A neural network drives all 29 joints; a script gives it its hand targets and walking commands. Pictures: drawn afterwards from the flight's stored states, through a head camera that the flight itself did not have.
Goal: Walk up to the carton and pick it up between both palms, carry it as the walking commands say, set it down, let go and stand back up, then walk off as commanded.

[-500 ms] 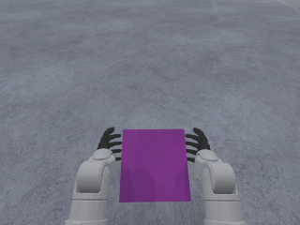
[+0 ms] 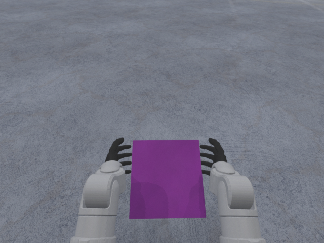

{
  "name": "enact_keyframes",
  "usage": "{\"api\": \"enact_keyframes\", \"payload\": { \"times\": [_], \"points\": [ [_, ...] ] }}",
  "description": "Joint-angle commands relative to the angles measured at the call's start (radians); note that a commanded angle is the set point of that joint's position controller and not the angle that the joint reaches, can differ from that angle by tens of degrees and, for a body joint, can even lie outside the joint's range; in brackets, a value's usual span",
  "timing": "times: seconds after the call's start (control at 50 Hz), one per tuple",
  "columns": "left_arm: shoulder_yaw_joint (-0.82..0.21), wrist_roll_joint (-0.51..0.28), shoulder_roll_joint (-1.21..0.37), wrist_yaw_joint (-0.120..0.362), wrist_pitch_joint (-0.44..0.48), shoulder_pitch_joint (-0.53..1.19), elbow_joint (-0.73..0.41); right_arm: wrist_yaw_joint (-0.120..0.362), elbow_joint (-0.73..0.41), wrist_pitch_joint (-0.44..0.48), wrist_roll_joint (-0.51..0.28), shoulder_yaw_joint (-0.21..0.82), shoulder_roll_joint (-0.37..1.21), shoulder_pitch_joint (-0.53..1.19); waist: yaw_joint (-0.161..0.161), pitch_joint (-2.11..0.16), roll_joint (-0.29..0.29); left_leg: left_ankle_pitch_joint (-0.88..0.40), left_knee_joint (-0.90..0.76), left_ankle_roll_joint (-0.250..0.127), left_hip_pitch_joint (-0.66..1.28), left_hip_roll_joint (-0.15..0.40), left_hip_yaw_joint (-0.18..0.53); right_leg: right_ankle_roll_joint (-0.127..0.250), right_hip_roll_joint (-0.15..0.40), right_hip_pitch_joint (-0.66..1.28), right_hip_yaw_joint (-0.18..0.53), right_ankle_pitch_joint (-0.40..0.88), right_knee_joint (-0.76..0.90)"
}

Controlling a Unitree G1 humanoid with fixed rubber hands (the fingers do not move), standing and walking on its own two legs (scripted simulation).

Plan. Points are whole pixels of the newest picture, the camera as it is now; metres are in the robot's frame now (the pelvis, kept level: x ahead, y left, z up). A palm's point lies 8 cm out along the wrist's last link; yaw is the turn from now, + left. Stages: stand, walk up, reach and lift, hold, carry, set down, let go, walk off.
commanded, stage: carry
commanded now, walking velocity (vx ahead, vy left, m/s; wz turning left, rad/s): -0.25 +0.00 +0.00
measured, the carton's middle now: (165, 181) +0.32 +0.00 +0.00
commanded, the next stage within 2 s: none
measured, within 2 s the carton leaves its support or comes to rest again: neither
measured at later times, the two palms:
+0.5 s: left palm (103, 196) +0.23 +0.13 +0.09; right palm (219, 199) +0.22 -0.11 +0.09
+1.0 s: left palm out of the picture +0.10 +0.16 +0.09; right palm out of the picture +0.10 -0.09 +0.09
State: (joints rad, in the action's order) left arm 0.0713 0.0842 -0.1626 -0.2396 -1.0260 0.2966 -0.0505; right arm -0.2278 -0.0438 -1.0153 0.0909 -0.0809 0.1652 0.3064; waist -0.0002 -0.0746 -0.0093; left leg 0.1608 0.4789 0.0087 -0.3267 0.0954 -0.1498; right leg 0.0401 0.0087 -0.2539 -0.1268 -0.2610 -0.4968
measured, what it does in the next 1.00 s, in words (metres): walks backwards: left foot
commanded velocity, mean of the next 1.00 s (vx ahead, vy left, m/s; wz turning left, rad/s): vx -0.25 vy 0.00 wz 0.00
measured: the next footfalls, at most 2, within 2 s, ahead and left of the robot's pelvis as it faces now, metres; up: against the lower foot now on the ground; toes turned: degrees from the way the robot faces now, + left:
left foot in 0.94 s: -0.19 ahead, +0.15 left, +0.00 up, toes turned +6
right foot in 1.26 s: -0.28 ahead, -0.12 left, +0.00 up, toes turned -4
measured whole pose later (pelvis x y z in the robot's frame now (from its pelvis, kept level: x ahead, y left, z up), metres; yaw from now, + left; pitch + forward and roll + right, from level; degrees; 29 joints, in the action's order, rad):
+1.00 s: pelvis -0.21 +0.03 -0.01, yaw +1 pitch +3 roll +1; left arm 0.08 0.13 -0.19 -0.28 -1.19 0.37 -0.22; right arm -0.27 -0.22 -1.18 0.09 -0.06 0.19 0.37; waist 0.03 0.00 0.04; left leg 0.32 0.57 -0.01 -0.30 0.00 -0.08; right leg -0.01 0.10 -0.58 -0.09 -0.22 -0.63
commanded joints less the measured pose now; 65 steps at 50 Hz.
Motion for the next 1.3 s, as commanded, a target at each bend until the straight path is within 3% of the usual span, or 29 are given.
{"api": "enact_keyframes", "payload": {
  "times": [0.0,0.04,0.12,0.36,0.46,0.52,0.56,0.62,0.64,0.66,0.68,0.7,0.72,0.76,0.78,0.84,0.88,0.92,0.94,0.96,0.98,1.0,1.06,1.16,1.2,1.22,1.24,1.26,1.28],
  "points": [
    [-0.407,-0.253,-0.924,0.161,0.019,0.317,-0.206,0.159,-0.199,0.016,-0.251,0.406,0.906,0.311,0.001,-0.25,0.005,-0.116,-0.037,-0.036,0.168,0.077,0.105,0.014,0.125,0.004,0.112,0.2,0.094],
    [-0.48,-0.306,-0.977,0.14,-0.039,0.296,-0.332,0.14,-0.331,-0.042,-0.304,0.479,0.956,0.284,-0.001,-0.275,0.001,-0.221,-0.003,-0.037,0.169,0.085,0.101,0.007,0.13,0.013,0.107,0.311,0.049],
    [-0.461,-0.268,-0.94,0.138,-0.124,0.232,-0.264,0.138,-0.269,-0.128,-0.259,0.463,0.921,0.204,-0.005,-0.306,0.002,-0.319,0.069,-0.023,0.132,0.103,0.089,-0.01,0.154,0.017,0.107,0.448,-0.047],
    [-0.456,-0.283,-1.032,0.174,-0.148,0.345,-0.258,0.168,-0.272,-0.16,-0.301,0.482,1.045,0.347,-0.004,-0.272,0.064,-0.019,0.083,-0.002,0.002,0.078,0.099,0.044,0.225,-0.124,0.221,0.089,0.023],
    [-0.458,-0.283,-1.047,0.175,-0.154,0.36,-0.249,0.173,-0.253,-0.165,-0.306,0.473,1.053,0.356,-0.006,-0.259,-0.017,0.127,-0.07,-0.023,0.002,0.13,0.181,0.021,0.172,-0.198,0.174,-0.17,-0.001],
    [-0.47,-0.297,-1.065,0.178,-0.157,0.376,-0.258,0.171,-0.257,-0.165,-0.309,0.466,1.056,0.369,-0.013,-0.297,-0.139,0.237,-0.226,-0.037,-0.061,0.219,0.264,-0.003,0.087,-0.13,0.077,-0.162,-0.222],
    [-0.474,-0.31,-1.068,0.18,-0.159,0.379,-0.253,0.168,-0.252,-0.168,-0.302,0.456,1.049,0.356,-0.019,-0.324,-0.163,0.22,-0.259,-0.048,-0.13,0.245,0.231,-0.004,0.043,-0.05,0.03,-0.154,-0.359],
    [-0.48,-0.316,-1.066,0.187,-0.163,0.384,-0.226,0.163,-0.221,-0.169,-0.278,0.44,1.04,0.337,-0.029,-0.316,-0.121,0.193,-0.189,0.027,-0.13,0.171,0.136,0.014,0.059,0.001,0.058,-0.112,-0.12],
    [-0.479,-0.319,-1.058,0.191,-0.165,0.391,-0.225,0.159,-0.218,-0.169,-0.267,0.435,1.037,0.329,-0.031,-0.301,-0.007,0.208,-0.094,0.062,-0.186,0.095,0.086,0.044,0.137,0.003,0.184,-0.218,0.027],
    [-0.467,-0.318,-1.046,0.193,-0.163,0.405,-0.225,0.159,-0.214,-0.171,-0.262,0.435,1.039,0.323,-0.029,-0.271,0.268,0.246,0.266,0.065,-0.164,-0.015,0.001,0.129,0.343,-0.155,0.48,-0.345,0.268],
    [-0.457,-0.314,-1.047,0.201,-0.166,0.379,-0.217,0.156,-0.207,-0.169,-0.246,0.43,1.019,0.324,-0.024,-0.248,0.297,0.277,0.561,0.058,-0.173,-0.06,0.046,0.181,0.45,-0.258,0.561,-0.313,0.354],
    [-0.461,-0.314,-1.057,0.206,-0.163,0.395,-0.241,0.153,-0.218,-0.161,-0.247,0.44,1.041,0.343,-0.014,-0.244,0.195,0.268,0.714,0.049,-0.172,-0.058,0.127,0.168,0.425,-0.27,0.454,-0.195,0.315],
    [-0.461,-0.31,-1.064,0.205,-0.159,0.402,-0.262,0.153,-0.233,-0.157,-0.256,0.446,1.054,0.358,-0.012,-0.246,0.128,0.251,0.767,0.038,-0.174,-0.055,0.145,0.138,0.37,-0.239,0.336,-0.045,0.259],
    [-0.459,-0.307,-1.076,0.198,-0.149,0.402,-0.277,0.155,-0.247,-0.154,-0.282,0.471,1.077,0.366,-0.011,-0.266,0.109,0.266,0.643,0.037,-0.202,-0.054,0.13,0.096,0.28,-0.063,0.204,0.227,0.147],
    [-0.456,-0.302,-1.071,0.193,-0.143,0.399,-0.282,0.155,-0.258,-0.153,-0.295,0.484,1.075,0.373,-0.007,-0.292,0.135,0.282,0.531,0.042,-0.186,-0.065,0.108,0.076,0.265,0.0,0.191,0.308,0.124],
    [-0.419,-0.252,-1.02,0.177,-0.145,0.295,-0.241,0.156,-0.245,-0.162,-0.312,0.5,1.039,0.344,-0.023,-0.364,0.232,0.321,0.281,0.04,-0.117,-0.104,0.072,0.085,0.306,0.153,0.244,0.466,0.124],
    [-0.409,-0.235,-1.007,0.168,-0.148,0.257,-0.217,0.16,-0.232,-0.17,-0.314,0.502,1.03,0.32,-0.014,-0.374,0.23,0.228,0.014,0.03,0.001,-0.096,0.041,0.058,0.289,0.163,0.232,0.472,0.099],
    [-0.415,-0.23,-1.011,0.164,-0.148,0.25,-0.201,0.171,-0.22,-0.175,-0.314,0.495,1.038,0.321,-0.014,-0.329,0.112,0.067,-0.161,0.001,0.222,0.026,0.156,-0.019,0.226,-0.047,0.158,0.301,0.049],
    [-0.453,-0.247,-1.025,0.172,-0.148,0.297,-0.234,0.179,-0.197,-0.164,-0.3,0.478,1.044,0.303,-0.003,-0.297,-0.205,-0.2,-0.116,-0.075,0.202,0.225,0.378,-0.074,0.123,-0.2,0.032,0.077,-0.068],
    [-0.473,-0.27,-1.043,0.175,-0.135,0.399,-0.298,0.186,-0.247,-0.154,-0.321,0.493,1.079,0.348,0.007,-0.26,-0.257,-0.474,-0.134,-0.133,0.164,0.309,0.4,-0.073,0.08,-0.256,0.003,-0.128,-0.286],
    [-0.477,-0.282,-1.064,0.181,-0.13,0.429,-0.307,0.19,-0.256,-0.151,-0.318,0.488,1.101,0.355,0.012,-0.26,-0.199,-0.734,-0.096,-0.177,0.163,0.312,0.368,-0.068,0.05,-0.279,0.059,-0.221,-0.485],
    [-0.492,-0.307,-1.092,0.185,-0.124,0.446,-0.328,0.188,-0.287,-0.144,-0.323,0.488,1.119,0.357,0.007,-0.276,-0.123,-0.841,-0.046,-0.179,0.182,0.281,0.289,-0.061,0.04,-0.282,0.103,-0.213,-0.61],
    [-0.545,-0.337,-1.112,0.187,-0.131,0.419,-0.302,0.174,-0.3,-0.134,-0.286,0.446,1.069,0.311,0.0,-0.313,-0.174,-0.968,0.036,-0.155,0.325,0.232,0.211,-0.059,-0.003,-0.376,0.12,-0.204,-0.63],
    [-0.54,-0.333,-1.067,0.175,-0.163,0.344,-0.268,0.151,-0.253,-0.147,-0.243,0.408,1.02,0.214,0.015,-0.369,-0.213,-0.899,0.059,-0.143,0.407,0.21,0.233,-0.069,-0.005,-0.278,0.076,-0.222,-0.226],
    [-0.523,-0.33,-1.054,0.177,-0.17,0.326,-0.25,0.145,-0.234,-0.154,-0.234,0.409,1.01,0.2,0.004,-0.373,-0.204,-0.755,0.079,-0.111,0.359,0.187,0.227,-0.077,0.008,-0.155,0.043,-0.053,0.033],
    [-0.513,-0.328,-1.05,0.18,-0.173,0.323,-0.241,0.143,-0.223,-0.156,-0.231,0.412,1.005,0.195,0.0,-0.364,-0.173,-0.612,0.082,-0.068,0.266,0.165,0.219,-0.077,0.045,-0.054,0.061,0.044,0.158],
    [-0.499,-0.325,-1.045,0.186,-0.173,0.323,-0.234,0.14,-0.224,-0.156,-0.231,0.42,1.004,0.202,0.001,-0.358,-0.087,-0.411,0.092,-0.026,0.113,0.134,0.199,-0.067,0.12,0.081,0.126,0.128,0.159],
    [-0.494,-0.322,-1.041,0.191,-0.166,0.328,-0.227,0.143,-0.253,-0.158,-0.237,0.435,1.009,0.226,-0.004,-0.37,0.149,-0.057,0.15,0.019,-0.074,0.06,0.128,0.009,0.293,0.177,0.285,0.562,0.069],
    [-0.482,-0.316,-1.053,0.191,-0.155,0.329,-0.221,0.153,-0.295,-0.16,-0.264,0.469,1.021,0.299,-0.015,-0.319,0.352,0.32,0.311,0.054,-0.215,-0.022,0.048,0.125,0.418,0.141,0.407,0.8,0.099]
  ]
}}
